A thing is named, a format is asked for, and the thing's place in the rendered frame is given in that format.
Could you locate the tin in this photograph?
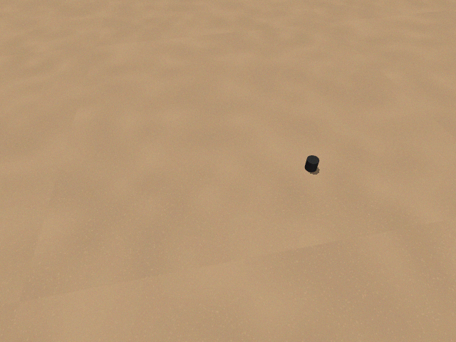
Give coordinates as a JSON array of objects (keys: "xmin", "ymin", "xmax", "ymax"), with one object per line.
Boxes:
[{"xmin": 305, "ymin": 155, "xmax": 319, "ymax": 172}]

